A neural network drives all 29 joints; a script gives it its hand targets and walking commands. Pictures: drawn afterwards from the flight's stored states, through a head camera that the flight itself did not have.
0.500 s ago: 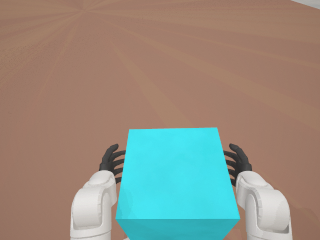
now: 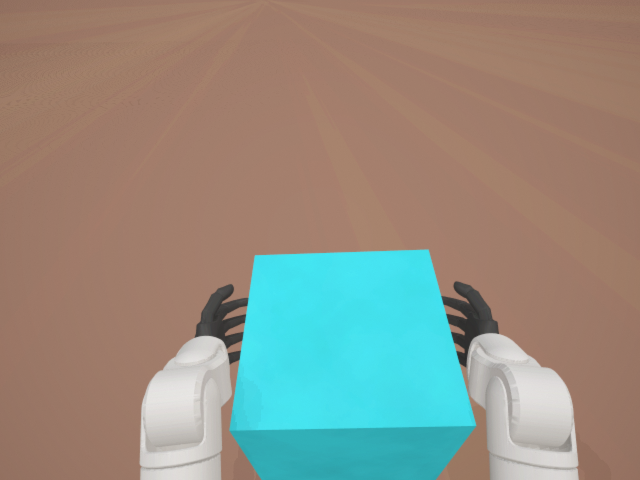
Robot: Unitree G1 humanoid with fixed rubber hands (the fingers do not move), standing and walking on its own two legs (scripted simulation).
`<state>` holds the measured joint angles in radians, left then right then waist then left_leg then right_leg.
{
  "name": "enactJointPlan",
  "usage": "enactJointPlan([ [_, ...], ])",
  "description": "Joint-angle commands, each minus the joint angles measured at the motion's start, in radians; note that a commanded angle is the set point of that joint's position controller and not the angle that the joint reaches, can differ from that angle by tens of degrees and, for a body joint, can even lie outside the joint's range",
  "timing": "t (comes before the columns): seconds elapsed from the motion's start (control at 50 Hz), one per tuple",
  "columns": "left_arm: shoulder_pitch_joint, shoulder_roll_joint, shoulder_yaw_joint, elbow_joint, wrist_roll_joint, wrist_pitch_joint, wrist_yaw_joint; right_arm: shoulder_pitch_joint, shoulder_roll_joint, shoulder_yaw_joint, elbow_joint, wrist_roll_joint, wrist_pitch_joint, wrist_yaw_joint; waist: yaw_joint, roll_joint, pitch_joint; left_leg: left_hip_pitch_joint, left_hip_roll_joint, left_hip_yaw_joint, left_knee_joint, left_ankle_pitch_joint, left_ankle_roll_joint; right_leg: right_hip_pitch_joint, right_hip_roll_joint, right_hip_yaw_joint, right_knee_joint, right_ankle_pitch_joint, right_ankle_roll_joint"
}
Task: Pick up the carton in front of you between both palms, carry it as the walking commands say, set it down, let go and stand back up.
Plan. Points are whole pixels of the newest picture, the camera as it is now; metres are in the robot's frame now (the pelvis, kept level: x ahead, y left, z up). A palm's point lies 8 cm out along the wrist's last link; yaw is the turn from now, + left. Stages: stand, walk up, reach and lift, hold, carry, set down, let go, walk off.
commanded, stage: carry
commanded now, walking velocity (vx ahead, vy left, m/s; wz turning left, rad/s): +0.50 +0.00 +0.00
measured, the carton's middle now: (344, 376) +0.26 +0.00 +0.00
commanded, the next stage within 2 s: none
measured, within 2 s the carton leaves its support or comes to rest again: neither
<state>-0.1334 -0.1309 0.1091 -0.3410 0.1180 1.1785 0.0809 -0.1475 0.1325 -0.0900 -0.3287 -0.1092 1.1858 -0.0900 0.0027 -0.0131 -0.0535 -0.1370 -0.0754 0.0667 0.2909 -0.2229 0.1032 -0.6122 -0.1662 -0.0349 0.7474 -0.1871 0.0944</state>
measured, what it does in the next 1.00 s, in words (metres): walks ahead: right foot, then left foot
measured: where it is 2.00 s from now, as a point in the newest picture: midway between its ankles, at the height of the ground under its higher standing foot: (317, 224)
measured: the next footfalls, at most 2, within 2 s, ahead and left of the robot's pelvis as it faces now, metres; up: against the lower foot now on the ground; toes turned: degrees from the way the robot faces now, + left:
right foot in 0.16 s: +0.31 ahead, -0.15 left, +0.00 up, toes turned -6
left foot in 0.64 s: +0.60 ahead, +0.11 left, +0.00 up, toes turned +16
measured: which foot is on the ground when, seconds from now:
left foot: down 0.00-0.20, up 0.22-0.62, down 0.64-1.00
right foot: up 0.00-0.14, down 0.16-0.64, up 0.66-1.00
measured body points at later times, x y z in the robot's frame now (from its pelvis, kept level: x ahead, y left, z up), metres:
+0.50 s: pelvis +0.33 -0.05 +0.01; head +0.33 -0.06 +0.46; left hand +0.59 +0.14 +0.09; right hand +0.62 -0.16 +0.08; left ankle +0.42 +0.11 -0.70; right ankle +0.27 -0.15 -0.75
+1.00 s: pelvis +0.66 +0.03 +0.00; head +0.67 +0.04 +0.45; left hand +0.92 +0.20 +0.07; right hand +0.93 -0.11 +0.07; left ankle +0.56 +0.10 -0.75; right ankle +0.79 -0.11 -0.71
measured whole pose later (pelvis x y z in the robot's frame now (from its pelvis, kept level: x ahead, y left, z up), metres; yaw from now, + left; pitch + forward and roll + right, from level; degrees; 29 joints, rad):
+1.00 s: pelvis +0.66 +0.03 +0.00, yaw +4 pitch +4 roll -1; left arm -0.08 -0.13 0.07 -0.39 0.12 1.16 0.09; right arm -0.08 0.13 -0.07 -0.38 -0.10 1.15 -0.09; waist -0.01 0.00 -0.06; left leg -0.04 0.03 0.21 0.22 -0.26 0.03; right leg -0.58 -0.10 -0.14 0.63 -0.12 0.01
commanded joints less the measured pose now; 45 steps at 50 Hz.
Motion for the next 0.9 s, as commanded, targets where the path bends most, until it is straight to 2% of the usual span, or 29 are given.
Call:
enactJointPlan([
  [0.0, -0.486, -0.935, -0.765, -0.12, -0.433, -0.004, -0.239, -0.41, 0.904, 0.688, -0.104, 0.399, -0.006, 0.265, -0.018, 0.136, -0.233, 0.201, 0.228, -0.113, -0.064, 0.488, 0.068, 0.029, 0.061, -0.092, -0.128, 0.126, -0.005],
  [0.08, -0.467, -0.877, -0.756, -0.12, -0.443, 0.027, -0.245, -0.366, 0.859, 0.662, -0.091, 0.359, 0.013, 0.248, -0.027, 0.165, -0.204, 0.253, 0.236, -0.083, -0.031, 0.557, 0.04, 0.103, 0.106, -0.133, -0.281, 0.168, -0.046],
  [0.1, -0.46, -0.866, -0.749, -0.109, -0.441, 0.035, -0.248, -0.363, 0.851, 0.661, -0.084, 0.353, 0.018, 0.246, -0.024, 0.172, -0.206, 0.247, 0.237, -0.071, 0.013, 0.62, 0.026, 0.168, 0.12, -0.145, -0.326, 0.163, -0.06],
  [0.12, -0.444, -0.859, -0.74, -0.09, -0.436, 0.041, -0.249, -0.364, 0.843, 0.662, -0.078, 0.352, 0.024, 0.245, -0.009, 0.155, -0.236, 0.219, 0.218, -0.03, 0.119, 0.659, -0.002, 0.308, 0.151, -0.183, -0.4, 0.173, -0.066],
  [0.14, -0.433, -0.855, -0.729, -0.071, -0.427, 0.043, -0.252, -0.362, 0.835, 0.666, -0.073, 0.355, 0.03, 0.246, 0.003, 0.109, -0.299, 0.117, 0.188, 0.012, 0.272, 0.593, -0.033, 0.524, 0.143, -0.194, -0.409, 0.155, -0.067],
  [0.16, -0.407, -0.842, -0.711, -0.054, -0.414, 0.047, -0.252, -0.385, 0.824, 0.671, -0.079, 0.362, 0.035, 0.251, 0.024, -0.013, -0.385, -0.045, 0.166, 0.036, 0.516, 0.317, -0.058, 0.727, -0.05, 0.031, -0.414, 0.02, -0.088],
  [0.18, -0.39, -0.84, -0.69, -0.006, -0.392, 0.036, -0.252, -0.419, 0.835, 0.697, -0.1, 0.384, 0.048, 0.256, 0.017, -0.302, -0.42, -0.38, 0.043, 0.026, 0.749, 0.005, -0.085, 0.928, -0.279, 0.453, -0.469, -0.035, -0.236],
  [0.2, -0.372, -0.873, -0.687, 0.007, -0.39, 0.032, -0.252, -0.446, 0.831, 0.708, -0.095, 0.391, 0.044, 0.262, 0.015, -0.296, -0.381, -0.509, 0.055, -0.053, 0.879, -0.219, -0.06, 0.912, -0.298, 0.514, -0.506, 0.067, -0.279],
  [0.22, -0.389, -0.901, -0.687, -0.006, -0.393, 0.026, -0.251, -0.469, 0.867, 0.722, -0.084, 0.407, 0.036, 0.268, 0.018, -0.213, -0.357, -0.541, 0.107, -0.076, 0.933, -0.216, -0.045, 0.873, -0.264, 0.409, -0.49, 0.146, -0.272],
  [0.24, -0.41, -0.928, -0.692, -0.015, -0.396, 0.02, -0.252, -0.487, 0.897, 0.729, -0.082, 0.417, 0.025, 0.272, 0.018, -0.104, -0.347, -0.539, 0.146, -0.082, 0.919, -0.159, -0.045, 0.822, -0.239, 0.318, -0.494, 0.19, -0.251],
  [0.26, -0.438, -0.949, -0.698, -0.031, -0.401, 0.013, -0.253, -0.497, 0.923, 0.737, -0.086, 0.424, 0.016, 0.273, 0.014, -0.055, -0.317, -0.522, 0.177, -0.081, 0.86, -0.106, -0.051, 0.754, -0.216, 0.24, -0.52, 0.176, -0.223],
  [0.28, -0.455, -0.962, -0.703, -0.045, -0.408, 0.008, -0.254, -0.503, 0.94, 0.741, -0.092, 0.427, 0.009, 0.272, 0.011, -0.07, -0.308, -0.485, 0.187, -0.067, 0.79, -0.072, -0.061, 0.705, -0.189, 0.173, -0.548, 0.128, -0.198],
  [0.3, -0.462, -0.967, -0.708, -0.059, -0.416, 0.004, -0.256, -0.498, 0.949, 0.743, -0.095, 0.425, 0.002, 0.268, 0.011, -0.101, -0.302, -0.464, 0.179, -0.039, 0.74, -0.047, -0.07, 0.683, -0.169, 0.124, -0.568, 0.101, -0.191],
  [0.36, -0.455, -0.938, -0.712, -0.09, -0.434, 0.003, -0.264, -0.464, 0.944, 0.739, -0.107, 0.404, -0.007, 0.249, 0.01, -0.133, -0.262, -0.475, 0.174, 0.014, 0.598, 0.005, -0.1, 0.658, -0.144, 0.043, -0.612, 0.064, -0.205],
  [0.44, -0.429, -0.878, -0.705, -0.103, -0.433, 0.023, -0.265, -0.426, 0.899, 0.724, -0.117, 0.383, 0.011, 0.231, 0.014, -0.134, -0.196, -0.469, 0.165, 0.08, 0.375, 0.102, -0.115, 0.667, -0.104, -0.05, -0.606, 0.188, -0.203],
  [0.54, -0.405, -0.842, -0.69, -0.062, -0.404, 0.047, -0.262, -0.417, 0.862, 0.708, -0.089, 0.382, 0.04, 0.241, 0.019, -0.156, -0.12, -0.408, 0.139, 0.131, 0.212, 0.181, -0.085, 0.702, -0.095, -0.105, -0.556, 0.331, -0.179],
  [0.58, -0.418, -0.843, -0.694, -0.052, -0.403, 0.05, -0.261, -0.425, 0.861, 0.7, -0.075, 0.385, 0.044, 0.247, 0.012, -0.156, -0.137, -0.298, 0.117, 0.163, 0.172, 0.16, -0.068, 0.701, -0.09, -0.14, -0.455, 0.448, -0.156],
  [0.6, -0.429, -0.844, -0.699, -0.052, -0.406, 0.05, -0.261, -0.415, 0.864, 0.694, -0.061, 0.384, 0.044, 0.25, -0.006, -0.127, -0.184, -0.145, 0.077, 0.208, 0.13, 0.14, -0.066, 0.658, -0.055, -0.194, -0.316, 0.494, -0.131],
  [0.62, -0.435, -0.843, -0.704, -0.052, -0.405, 0.05, -0.26, -0.402, 0.863, 0.684, -0.046, 0.381, 0.042, 0.254, -0.022, -0.069, -0.255, 0.072, 0.082, 0.193, 0.145, 0.075, -0.064, 0.541, -0.019, -0.214, -0.134, 0.442, -0.11],
  [0.64, -0.451, -0.837, -0.708, -0.055, -0.407, 0.052, -0.261, -0.388, 0.858, 0.677, -0.031, 0.374, 0.04, 0.257, -0.04, 0.09, -0.32, 0.232, 0.295, -0.128, 0.059, -0.057, -0.022, 0.372, 0.032, -0.211, 0.121, 0.21, -0.067],
  [0.66, -0.469, -0.861, -0.726, -0.076, -0.41, 0.055, -0.261, -0.395, 0.873, 0.668, 0.002, 0.369, 0.026, 0.263, -0.032, 0.357, -0.378, 0.452, 0.505, -0.541, -0.046, -0.056, 0.116, 0.049, 0.166, -0.148, 0.388, -0.232, -0.033],
  [0.68, -0.477, -0.875, -0.731, -0.06, -0.412, 0.047, -0.263, -0.389, 0.91, 0.674, -0.004, 0.386, 0.017, 0.267, -0.027, 0.311, -0.363, 0.43, 0.514, -0.545, -0.06, 0.103, 0.135, -0.048, 0.13, -0.018, 0.52, -0.304, -0.066],
  [0.7, -0.493, -0.912, -0.741, -0.06, -0.419, 0.034, -0.266, -0.41, 0.946, 0.683, -0.016, 0.394, 0.006, 0.269, -0.03, 0.242, -0.348, 0.386, 0.479, -0.432, -0.028, 0.25, 0.119, -0.069, 0.094, 0.013, 0.554, -0.282, -0.093],
  [0.72, -0.498, -0.946, -0.749, -0.058, -0.424, 0.019, -0.267, -0.423, 0.976, 0.689, -0.027, 0.4, -0.006, 0.27, -0.029, 0.124, -0.351, 0.336, 0.461, -0.345, -0.013, 0.315, 0.091, -0.06, 0.057, 0.03, 0.515, -0.224, -0.106],
  [0.74, -0.492, -0.974, -0.751, -0.054, -0.427, 0.005, -0.266, -0.438, 0.998, 0.702, -0.042, 0.407, -0.017, 0.271, -0.023, 0.071, -0.334, 0.271, 0.442, -0.271, -0.029, 0.337, 0.063, -0.027, 0.031, 0.036, 0.433, -0.172, -0.111],
  [0.76, -0.478, -0.991, -0.754, -0.055, -0.427, -0.007, -0.264, -0.442, 1.008, 0.711, -0.057, 0.414, -0.026, 0.272, -0.019, 0.083, -0.339, 0.245, 0.425, -0.218, -0.052, 0.293, 0.039, 0.001, 0.025, 0.031, 0.362, -0.134, -0.11],
  [0.78, -0.455, -1.0, -0.758, -0.054, -0.421, -0.018, -0.26, -0.434, 1.013, 0.717, -0.065, 0.419, -0.034, 0.273, -0.019, 0.102, -0.339, 0.238, 0.413, -0.181, -0.071, 0.269, 0.034, 0.018, 0.036, 0.009, 0.306, -0.116, -0.107],
  [0.82, -0.398, -1.006, -0.761, -0.045, -0.401, -0.037, -0.251, -0.403, 1.004, 0.726, -0.078, 0.423, -0.044, 0.28, -0.02, 0.126, -0.324, 0.243, 0.398, -0.125, -0.103, 0.244, 0.043, 0.011, 0.05, -0.026, 0.199, -0.09, -0.094],
  [0.88, -0.361, -0.99, -0.761, -0.06, -0.38, -0.051, -0.238, -0.377, 0.97, 0.735, -0.098, 0.429, -0.05, 0.289, -0.018, 0.133, -0.268, 0.26, 0.366, -0.047, -0.12, 0.284, 0.046, -0.023, 0.06, -0.075, 0.022, -0.01, -0.078],
])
